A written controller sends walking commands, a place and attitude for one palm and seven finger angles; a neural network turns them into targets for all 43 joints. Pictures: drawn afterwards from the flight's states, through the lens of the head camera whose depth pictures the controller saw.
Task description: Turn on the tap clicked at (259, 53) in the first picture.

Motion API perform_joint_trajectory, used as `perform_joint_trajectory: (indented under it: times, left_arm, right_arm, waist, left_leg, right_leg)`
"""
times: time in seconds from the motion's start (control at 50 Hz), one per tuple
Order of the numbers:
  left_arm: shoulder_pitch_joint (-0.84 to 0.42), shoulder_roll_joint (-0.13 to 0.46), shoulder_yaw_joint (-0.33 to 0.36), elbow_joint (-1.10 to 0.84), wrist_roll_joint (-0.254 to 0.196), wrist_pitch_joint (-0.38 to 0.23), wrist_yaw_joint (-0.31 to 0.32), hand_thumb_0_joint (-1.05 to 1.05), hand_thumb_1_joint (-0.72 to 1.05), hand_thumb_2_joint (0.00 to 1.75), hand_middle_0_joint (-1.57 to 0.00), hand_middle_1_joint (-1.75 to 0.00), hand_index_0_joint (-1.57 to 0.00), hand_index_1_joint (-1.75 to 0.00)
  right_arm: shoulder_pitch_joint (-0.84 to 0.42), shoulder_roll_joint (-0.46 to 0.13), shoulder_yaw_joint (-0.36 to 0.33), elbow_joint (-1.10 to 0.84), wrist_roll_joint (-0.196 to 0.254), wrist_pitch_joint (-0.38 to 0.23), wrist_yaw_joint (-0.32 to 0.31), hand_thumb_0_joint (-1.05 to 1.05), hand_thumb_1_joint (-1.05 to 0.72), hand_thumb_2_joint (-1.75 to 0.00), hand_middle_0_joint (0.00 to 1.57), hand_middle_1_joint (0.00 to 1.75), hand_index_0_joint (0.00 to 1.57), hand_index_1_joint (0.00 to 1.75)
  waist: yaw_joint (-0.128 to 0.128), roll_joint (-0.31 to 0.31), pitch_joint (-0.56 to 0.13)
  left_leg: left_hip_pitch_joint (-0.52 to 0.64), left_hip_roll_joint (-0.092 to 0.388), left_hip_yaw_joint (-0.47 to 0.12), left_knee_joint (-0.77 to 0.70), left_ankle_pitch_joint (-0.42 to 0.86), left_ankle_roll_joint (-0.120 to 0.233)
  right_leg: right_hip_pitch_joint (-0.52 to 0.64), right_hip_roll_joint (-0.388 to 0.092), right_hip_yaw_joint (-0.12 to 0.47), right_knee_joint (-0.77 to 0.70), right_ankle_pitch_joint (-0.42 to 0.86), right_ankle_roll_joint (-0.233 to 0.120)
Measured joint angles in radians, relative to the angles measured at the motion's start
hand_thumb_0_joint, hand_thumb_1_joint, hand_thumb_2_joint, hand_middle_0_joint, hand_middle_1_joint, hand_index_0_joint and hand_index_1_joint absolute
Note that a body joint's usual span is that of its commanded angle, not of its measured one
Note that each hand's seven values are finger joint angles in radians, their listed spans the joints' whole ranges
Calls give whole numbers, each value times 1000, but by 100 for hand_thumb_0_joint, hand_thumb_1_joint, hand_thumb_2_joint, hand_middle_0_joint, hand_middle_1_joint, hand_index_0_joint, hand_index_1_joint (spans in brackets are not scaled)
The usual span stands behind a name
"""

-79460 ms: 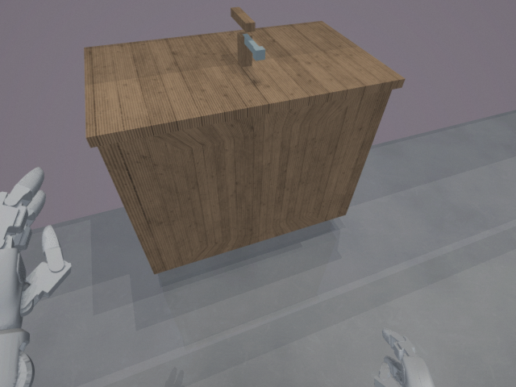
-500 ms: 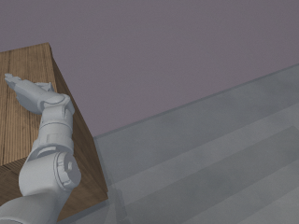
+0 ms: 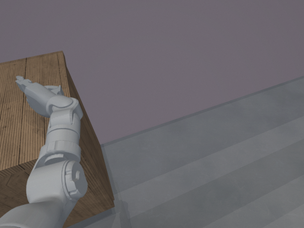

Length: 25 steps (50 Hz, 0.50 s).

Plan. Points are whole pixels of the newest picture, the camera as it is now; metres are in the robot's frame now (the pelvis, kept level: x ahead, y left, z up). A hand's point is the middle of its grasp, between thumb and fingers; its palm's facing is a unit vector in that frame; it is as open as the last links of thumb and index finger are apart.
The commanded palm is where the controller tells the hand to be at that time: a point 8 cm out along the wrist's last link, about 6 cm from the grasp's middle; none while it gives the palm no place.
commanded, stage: lift the hand up off the lever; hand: left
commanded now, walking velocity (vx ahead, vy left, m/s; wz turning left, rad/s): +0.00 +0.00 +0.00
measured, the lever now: out of the picture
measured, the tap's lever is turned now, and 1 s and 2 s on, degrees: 84 84 84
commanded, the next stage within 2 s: draw the hand back beside the body in 1.86 s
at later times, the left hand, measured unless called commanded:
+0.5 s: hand (56, 85) +0.46 +0.24 +0.16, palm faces +0.83 -0.54 -0.14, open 7.8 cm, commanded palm +0.40 +0.26 +0.17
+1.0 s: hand (50, 83) +0.45 +0.25 +0.17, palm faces +0.84 -0.54 -0.11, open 7.8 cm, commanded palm +0.39 +0.26 +0.19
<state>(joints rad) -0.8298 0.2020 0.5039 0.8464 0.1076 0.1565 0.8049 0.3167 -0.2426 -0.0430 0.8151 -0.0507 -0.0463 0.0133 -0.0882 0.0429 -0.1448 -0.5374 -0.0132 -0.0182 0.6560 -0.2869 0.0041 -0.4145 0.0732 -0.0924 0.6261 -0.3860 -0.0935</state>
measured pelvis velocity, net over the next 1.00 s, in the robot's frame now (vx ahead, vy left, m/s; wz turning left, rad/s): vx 0.00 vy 0.00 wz -0.01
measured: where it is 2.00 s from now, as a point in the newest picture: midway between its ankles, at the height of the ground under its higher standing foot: outside the picture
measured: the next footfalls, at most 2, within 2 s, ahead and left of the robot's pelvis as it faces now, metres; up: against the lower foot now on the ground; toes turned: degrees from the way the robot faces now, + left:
none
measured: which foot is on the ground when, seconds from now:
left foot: down 0.00-1.00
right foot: down 0.00-1.00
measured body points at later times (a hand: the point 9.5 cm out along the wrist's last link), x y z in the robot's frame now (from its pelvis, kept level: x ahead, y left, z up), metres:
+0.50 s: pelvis -0.01 +0.00 +0.00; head +0.01 -0.01 +0.45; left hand +0.41 +0.27 +0.17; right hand +0.04 -0.26 -0.13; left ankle +0.02 +0.12 -0.72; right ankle -0.05 -0.05 -0.72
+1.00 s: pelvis +0.00 +0.00 +0.01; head +0.01 -0.02 +0.46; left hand +0.40 +0.27 +0.18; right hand +0.08 -0.26 -0.13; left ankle +0.02 +0.12 -0.72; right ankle -0.05 -0.05 -0.72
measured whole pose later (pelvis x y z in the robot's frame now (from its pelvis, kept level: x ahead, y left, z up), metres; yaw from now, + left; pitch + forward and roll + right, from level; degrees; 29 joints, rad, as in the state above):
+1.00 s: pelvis +0.00 +0.00 +0.01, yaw +0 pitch +7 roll +1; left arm -0.80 0.20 0.50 0.70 0.08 0.30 0.79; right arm 0.28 -0.24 -0.03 0.81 -0.03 -0.06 -0.01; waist -0.06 0.04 -0.13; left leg -0.44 -0.02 -0.01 0.57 -0.26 0.00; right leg -0.32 0.07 -0.08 0.55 -0.36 -0.09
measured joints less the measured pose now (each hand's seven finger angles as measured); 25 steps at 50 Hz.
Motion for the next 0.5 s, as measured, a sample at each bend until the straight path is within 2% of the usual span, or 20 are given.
perform_joint_trajectory:
  times: [0.18,0.5]
  left_arm:
    - [-32,-12,15,11,20,24,24,2,90,90,-15,-15,-15,-15]
    - [-54,23,3,17,8,52,10,1,90,90,-15,-15,-15,-15]
  right_arm:
    - [-21,13,6,-7,-6,-9,4,1,-90,-90,20,30,20,30]
    - [5,3,7,11,3,-15,-8,1,-90,-90,20,30,20,30]
  waist:
    - [2,3,-6]
    - [1,1,9]
  left_leg:
    - [-3,0,6,0,7,2]
    - [6,1,-2,-19,22,-1]
  right_leg:
    - [-8,-1,5,7,5,1]
    - [4,1,-2,-13,18,-1]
